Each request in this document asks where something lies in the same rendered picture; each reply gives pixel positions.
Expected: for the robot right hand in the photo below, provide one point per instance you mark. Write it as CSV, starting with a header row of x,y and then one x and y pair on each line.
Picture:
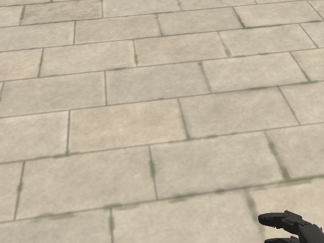
x,y
293,224

